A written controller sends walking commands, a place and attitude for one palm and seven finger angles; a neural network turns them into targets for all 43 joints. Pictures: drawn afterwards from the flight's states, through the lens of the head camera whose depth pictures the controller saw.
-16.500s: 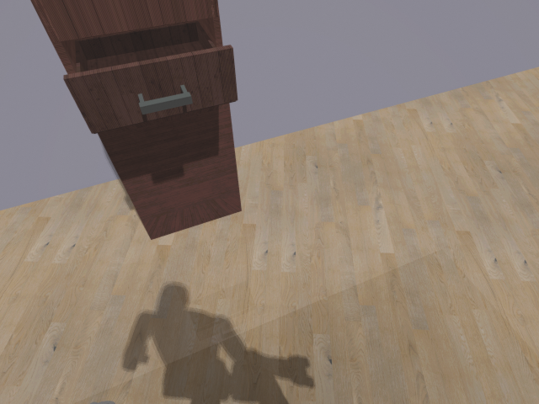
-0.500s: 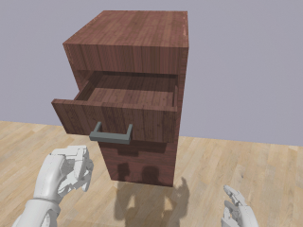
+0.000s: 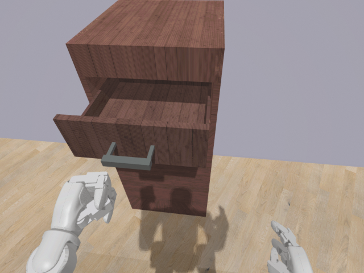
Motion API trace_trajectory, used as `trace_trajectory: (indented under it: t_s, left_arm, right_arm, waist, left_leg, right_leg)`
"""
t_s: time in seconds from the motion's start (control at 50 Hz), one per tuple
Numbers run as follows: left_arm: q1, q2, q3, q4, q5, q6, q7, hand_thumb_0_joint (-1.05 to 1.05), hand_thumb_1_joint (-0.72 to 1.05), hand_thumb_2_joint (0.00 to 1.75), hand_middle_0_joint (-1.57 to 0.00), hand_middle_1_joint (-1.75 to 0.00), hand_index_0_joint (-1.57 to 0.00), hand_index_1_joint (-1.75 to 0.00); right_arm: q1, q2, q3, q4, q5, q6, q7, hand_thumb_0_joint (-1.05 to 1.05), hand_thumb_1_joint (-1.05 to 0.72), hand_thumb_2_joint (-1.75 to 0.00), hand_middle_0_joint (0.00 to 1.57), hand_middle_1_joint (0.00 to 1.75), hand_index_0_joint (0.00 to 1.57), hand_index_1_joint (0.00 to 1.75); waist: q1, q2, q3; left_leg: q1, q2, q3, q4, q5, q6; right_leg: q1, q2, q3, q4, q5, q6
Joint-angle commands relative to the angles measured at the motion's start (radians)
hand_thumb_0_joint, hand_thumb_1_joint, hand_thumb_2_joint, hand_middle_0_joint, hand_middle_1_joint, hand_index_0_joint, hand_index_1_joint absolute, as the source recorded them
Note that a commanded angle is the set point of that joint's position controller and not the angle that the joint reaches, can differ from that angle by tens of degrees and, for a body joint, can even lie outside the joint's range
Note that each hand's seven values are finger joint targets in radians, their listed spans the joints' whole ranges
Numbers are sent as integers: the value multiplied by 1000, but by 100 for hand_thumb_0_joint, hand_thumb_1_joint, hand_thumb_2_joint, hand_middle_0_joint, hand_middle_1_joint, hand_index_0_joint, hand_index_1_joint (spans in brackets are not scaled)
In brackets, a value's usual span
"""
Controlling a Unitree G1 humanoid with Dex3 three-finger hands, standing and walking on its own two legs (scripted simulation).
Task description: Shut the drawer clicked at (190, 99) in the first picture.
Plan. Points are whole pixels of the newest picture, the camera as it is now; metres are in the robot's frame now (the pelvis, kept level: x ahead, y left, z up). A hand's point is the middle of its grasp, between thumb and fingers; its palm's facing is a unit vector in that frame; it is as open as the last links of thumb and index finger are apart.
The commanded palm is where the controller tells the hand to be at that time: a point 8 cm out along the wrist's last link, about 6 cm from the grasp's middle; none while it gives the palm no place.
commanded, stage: bring the fist close to the handle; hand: left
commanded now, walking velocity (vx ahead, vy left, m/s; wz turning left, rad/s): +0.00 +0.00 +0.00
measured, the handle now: (129, 155) +0.38 +0.17 +0.05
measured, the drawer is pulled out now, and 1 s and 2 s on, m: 0.20 0.20 0.14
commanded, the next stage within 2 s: push the drawer shut in 1.04 s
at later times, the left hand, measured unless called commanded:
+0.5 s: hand (126, 195) +0.26 +0.14 +0.07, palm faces -0.05 -1.00 -0.03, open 3.3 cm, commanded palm +0.25 +0.20 +0.07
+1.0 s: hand (131, 191) +0.28 +0.14 +0.05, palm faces -0.04 -1.00 -0.04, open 3.3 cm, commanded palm +0.26 +0.20 +0.05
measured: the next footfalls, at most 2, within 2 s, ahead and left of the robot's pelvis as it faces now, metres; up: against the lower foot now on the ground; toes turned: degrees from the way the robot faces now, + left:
none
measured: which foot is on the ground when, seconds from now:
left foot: down 0.00-1.00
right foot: down 0.00-1.00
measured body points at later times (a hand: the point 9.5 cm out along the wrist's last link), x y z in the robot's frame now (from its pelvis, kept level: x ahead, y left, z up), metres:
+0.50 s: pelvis +0.00 +0.01 -0.01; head +0.02 +0.00 +0.44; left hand +0.26 +0.20 +0.07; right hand +0.16 -0.22 -0.10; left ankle -0.01 +0.12 -0.72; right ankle -0.01 -0.09 -0.72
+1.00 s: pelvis -0.01 +0.01 -0.02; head +0.03 -0.01 +0.43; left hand +0.28 +0.20 +0.05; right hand +0.14 -0.23 -0.11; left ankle -0.01 +0.12 -0.72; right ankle -0.01 -0.09 -0.72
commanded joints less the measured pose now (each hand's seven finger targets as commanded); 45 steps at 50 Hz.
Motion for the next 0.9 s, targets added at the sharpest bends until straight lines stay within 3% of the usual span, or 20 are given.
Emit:
trace_trajectory:
  t_s: [0.0, 0.04, 0.08, 0.12, 0.18, 0.22, 0.3, 0.44, 0.48, 0.52, 0.58, 0.6, 0.64, 0.68, 0.72, 0.76, 0.78, 0.8, 0.88]
  left_arm:
    - [-160, 100, 63, -155, -3, -89, 8, 0, 90, 90, -140, -160, -140, -160]
    - [-178, 83, 45, -141, -2, -95, 8, 0, 90, 90, -140, -160, -140, -160]
    - [-178, 121, 90, -123, 5, -110, 20, 0, 90, 90, -140, -160, -140, -160]
    - [-189, 57, 20, -135, 9, -120, 20, 0, 90, 90, -140, -160, -140, -160]
    - [-198, 80, 41, -107, 21, -138, 36, 0, 90, 90, -140, -160, -140, -160]
    - [-185, 40, 1, -98, 28, -146, 40, 0, 90, 90, -140, -160, -140, -160]
    - [-194, 58, 18, -51, 48, -163, 61, 0, 90, 90, -140, -160, -140, -160]
    - [-303, 28, -22, -8, 57, -212, 76, 0, 90, 90, -140, -160, -140, -160]
    - [-334, 41, -18, 51, 64, -217, 79, 0, 90, 90, -140, -160, -140, -160]
    - [-411, 26, -33, 81, 63, -227, 75, 0, 90, 90, -140, -160, -140, -160]
    - [-404, 53, -1, 117, 66, -240, 81, 0, 90, 90, -140, -160, -140, -160]
    - [-423, 27, -22, 141, 67, -242, 79, 0, 90, 90, -140, -160, -140, -160]
    - [-482, 43, -10, 146, 66, -252, 85, 0, 90, 90, -140, -160, -140, -160]
    - [-464, 58, 2, 129, 64, -263, 91, 0, 90, 90, -140, -160, -140, -160]
    - [-422, 44, -4, 111, 60, -265, 92, 0, 90, 90, -140, -160, -140, -160]
    - [-380, 52, 12, 129, 56, -258, 94, 0, 90, 90, -140, -160, -140, -160]
    - [-373, 72, 25, 167, 59, -252, 94, 0, 90, 90, -140, -160, -140, -160]
    - [-366, 65, 30, 182, 56, -248, 90, 0, 90, 90, -140, -160, -140, -160]
    - [-433, 83, 31, 163, 49, -257, 80, 0, 90, 90, -140, -160, -140, -160]
  right_arm:
    - [-99, -104, -45, -165, -3, -46, -9, 0, -90, -90, 20, 30, 20, 30]
    - [-96, -104, -46, -172, -3, -42, -6, 0, -90, -90, 20, 30, 20, 30]
    - [-96, -107, -51, -164, -6, -35, -6, 0, -90, -90, 20, 30, 20, 30]
    - [-91, -99, -50, -179, -6, -32, 3, 0, -90, -90, 20, 30, 20, 30]
    - [-82, -105, -54, -171, -10, -23, 6, 0, -90, -90, 20, 30, 20, 30]
    - [-77, -101, -57, -183, -12, -16, 14, 0, -90, -90, 20, 30, 20, 30]
    - [-67, -107, -60, -180, -17, 10, 20, 0, -90, -90, 20, 30, 20, 30]
    - [-64, -105, -64, -183, -20, 39, 26, 0, -90, -90, 20, 30, 20, 30]
    - [-64, -112, -64, -175, -21, 52, 25, 0, -90, -90, 20, 30, 20, 30]
    - [-69, -112, -64, -172, -19, 63, 25, 0, -90, -90, 20, 30, 20, 30]
    - [-63, -115, -68, -176, -22, 77, 25, 0, -90, -90, 20, 30, 20, 30]
    - [-56, -111, -66, -175, -22, 82, 28, 0, -90, -90, 20, 30, 20, 30]
    - [-57, -111, -69, -174, -20, 91, 29, 0, -90, -90, 20, 30, 20, 30]
    - [-52, -113, -73, -183, -22, 95, 29, 0, -90, -90, 20, 30, 20, 30]
    - [-49, -106, -73, -192, -21, 100, 34, 0, -90, -90, 20, 30, 20, 30]
    - [-48, -106, -73, -195, -20, 110, 35, 0, -90, -90, 20, 30, 20, 30]
    - [-45, -112, -72, -188, -20, 117, 34, 0, -90, -90, 20, 30, 20, 30]
    - [-52, -111, -71, -192, -18, 123, 34, 0, -90, -90, 20, 30, 20, 30]
    - [-67, -114, -68, -193, -15, 130, 28, 0, -90, -90, 20, 30, 20, 30]
  waist:
    - [-21, -68, -74]
    - [-20, -57, -94]
    - [-13, -52, -116]
    - [-24, -40, -134]
    - [-24, -46, -137]
    - [-25, -57, -147]
    - [-28, -58, -145]
    - [-45, -33, -195]
    - [-57, -69, -163]
    - [-67, -48, -164]
    - [-49, -39, -216]
    - [-56, -43, -225]
    - [-56, -31, -238]
    - [-48, -64, -287]
    - [-34, -33, -310]
    - [-33, -57, -288]
    - [-42, -102, -249]
    - [-40, -98, -216]
    - [-54, -64, -190]
  left_leg:
    - [-7, -5, 10, -72, 208, 29]
    - [-6, -4, 8, -67, 225, 26]
    - [-12, -4, 11, -60, 241, 25]
    - [1, -3, 10, -56, 264, 23]
    - [-15, 2, 6, -46, 276, 19]
    - [-19, 2, 7, -40, 288, 17]
    - [-52, 4, 6, -25, 285, 14]
    - [-73, 5, -2, 14, 264, 9]
    - [-108, 6, -5, 23, 227, 12]
    - [-121, 2, -4, 31, 188, 11]
    - [-130, 4, -2, 46, 221, 10]
    - [-130, 2, -3, 52, 232, 10]
    - [-133, 5, -6, 59, 226, 6]
    - [-127, 7, -1, 63, 260, 12]
    - [-116, 5, 6, 59, 300, 10]
    - [-132, 6, 11, 58, 299, 10]
    - [-164, 6, 10, 56, 273, 15]
    - [-182, 4, 16, 52, 240, 14]
    - [-195, -1, 19, 50, 161, 19]
  right_leg:
    - [11, -27, 53, -122, 206, 40]
    - [12, -25, 44, -101, 230, 37]
    - [20, -24, 47, -92, 246, 35]
    - [6, -22, 33, -70, 280, 33]
    - [-7, -18, 28, -51, 285, 29]
    - [-18, -16, 22, -33, 299, 29]
    - [-42, -13, 21, -9, 286, 24]
    - [-89, -12, 21, 34, 255, 21]
    - [-117, -11, 24, 34, 221, 23]
    - [-143, -11, 27, 41, 186, 23]
    - [-126, -11, 31, 62, 213, 19]
    - [-129, -12, 30, 70, 229, 19]
    - [-140, -11, 30, 81, 219, 17]
    - [-100, -11, 38, 82, 257, 19]
    - [-69, -14, 40, 85, 310, 18]
    - [-64, -13, 40, 80, 323, 21]
    - [-66, -13, 44, 69, 309, 23]
    - [-78, -14, 46, 62, 284, 25]
    - [-97, -17, 64, 35, 191, 26]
